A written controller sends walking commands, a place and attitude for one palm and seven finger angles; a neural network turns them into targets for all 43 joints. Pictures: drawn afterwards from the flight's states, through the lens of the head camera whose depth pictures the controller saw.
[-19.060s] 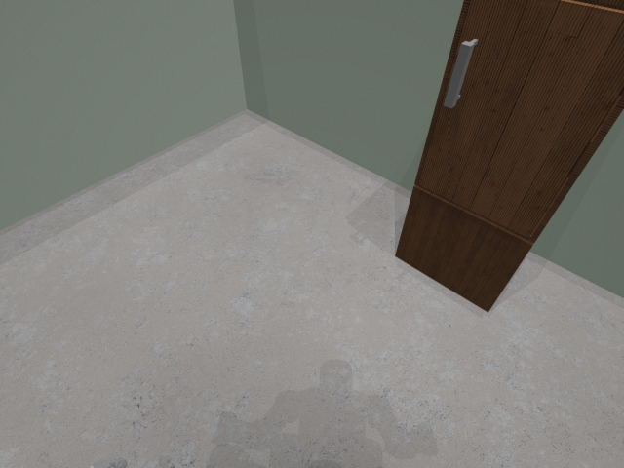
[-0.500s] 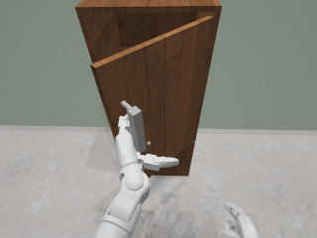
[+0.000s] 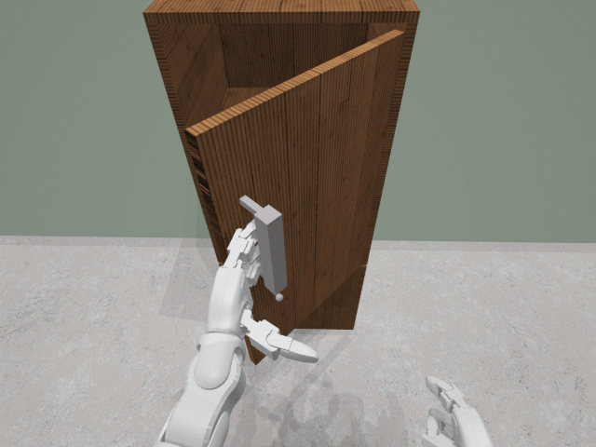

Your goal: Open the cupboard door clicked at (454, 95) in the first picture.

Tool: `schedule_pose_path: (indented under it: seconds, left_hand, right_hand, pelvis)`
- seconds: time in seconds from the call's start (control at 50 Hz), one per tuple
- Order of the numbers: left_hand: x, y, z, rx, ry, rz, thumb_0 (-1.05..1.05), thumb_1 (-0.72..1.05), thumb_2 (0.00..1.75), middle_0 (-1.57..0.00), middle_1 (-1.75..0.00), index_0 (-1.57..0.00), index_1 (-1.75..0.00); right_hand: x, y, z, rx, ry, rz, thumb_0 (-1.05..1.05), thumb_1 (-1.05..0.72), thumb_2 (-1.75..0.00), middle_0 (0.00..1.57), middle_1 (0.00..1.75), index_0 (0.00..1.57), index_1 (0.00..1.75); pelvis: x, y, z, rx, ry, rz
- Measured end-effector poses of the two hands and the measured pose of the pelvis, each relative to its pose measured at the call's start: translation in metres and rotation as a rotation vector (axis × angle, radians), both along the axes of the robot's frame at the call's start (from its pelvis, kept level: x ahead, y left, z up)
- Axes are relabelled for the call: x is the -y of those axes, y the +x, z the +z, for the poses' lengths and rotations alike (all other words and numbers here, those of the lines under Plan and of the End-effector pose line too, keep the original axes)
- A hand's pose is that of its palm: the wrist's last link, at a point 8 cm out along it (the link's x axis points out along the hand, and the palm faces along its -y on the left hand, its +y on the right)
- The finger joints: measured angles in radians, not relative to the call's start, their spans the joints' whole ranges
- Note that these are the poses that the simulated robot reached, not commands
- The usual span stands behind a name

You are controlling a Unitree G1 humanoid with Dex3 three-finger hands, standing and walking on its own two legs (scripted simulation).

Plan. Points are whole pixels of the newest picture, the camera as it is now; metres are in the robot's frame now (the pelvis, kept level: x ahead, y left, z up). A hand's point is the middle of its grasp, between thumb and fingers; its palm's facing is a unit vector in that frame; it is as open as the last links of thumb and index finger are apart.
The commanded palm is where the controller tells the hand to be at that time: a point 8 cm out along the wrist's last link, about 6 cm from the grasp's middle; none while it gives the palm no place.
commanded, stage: slide the hand sideways off the handle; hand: left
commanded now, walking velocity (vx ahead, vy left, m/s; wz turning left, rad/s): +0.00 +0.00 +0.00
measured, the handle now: (262, 246) +0.36 +0.08 +0.08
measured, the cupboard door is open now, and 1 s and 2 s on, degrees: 47 47 47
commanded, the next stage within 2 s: draw the hand back to the body in 0.76 s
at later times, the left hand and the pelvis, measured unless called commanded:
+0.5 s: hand (242, 328) +0.24 +0.09 +0.08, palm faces +0.01 -1.00 -0.02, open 16.2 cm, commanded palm +0.21 +0.15 +0.08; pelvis +0.02 -0.01 -0.01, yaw +1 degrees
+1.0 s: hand (210, 348) +0.22 +0.12 +0.08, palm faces +0.00 -1.00 -0.05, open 16.3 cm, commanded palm +0.18 +0.18 +0.09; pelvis +0.02 -0.01 -0.02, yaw +2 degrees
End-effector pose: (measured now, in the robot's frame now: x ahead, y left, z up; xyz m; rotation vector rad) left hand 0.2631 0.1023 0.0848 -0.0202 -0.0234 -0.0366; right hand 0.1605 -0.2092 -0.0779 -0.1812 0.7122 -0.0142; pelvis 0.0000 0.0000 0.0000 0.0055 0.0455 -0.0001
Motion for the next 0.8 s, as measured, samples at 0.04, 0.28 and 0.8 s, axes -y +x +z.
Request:
schedule_pose_path:
  seconds: [0.04, 0.28, 0.8]
  left_hand:
    - [-0.003, -0.005, -0.001, -0.001, 0.013, 0.001, -0.01, -0.5, 0.3, -0.14, -0.3, -0.16, -0.32]
    - [-0.029, -0.026, -0.004, -0.031, 0.018, 0.021, -0.01, -0.5, 0.3, -0.17, -0.31, -0.18, -0.31]
    - [-0.068, -0.071, -0.008, -0.063, 0.046, 0.068, -0.01, -0.5, 0.3, -0.16, -0.3, -0.16, -0.3]
  right_hand:
    - [0.0, 0.003, 0.001, 0.004, 0.001, 0.004, 0.01, -0.9, -0.9, 0.2, 0.3, 0.2, 0.3]
    - [0.001, 0.033, 0.007, 0.059, -0.013, 0.025, 0.01, -0.9, -0.9, 0.2, 0.3, 0.2, 0.3]
    - [0.02, 0.044, -0.002, 0.106, -0.031, 0.021, 0.01, -0.9, -0.9, 0.2, 0.3, 0.2, 0.3]
  pelvis:
    - [0.0, 0.002, 0.0, 0.0, -0.001, -0.002]
    - [0.005, 0.014, -0.002, -0.013, -0.007, 0.011]
    - [0.015, 0.028, -0.014, -0.065, -0.013, 0.032]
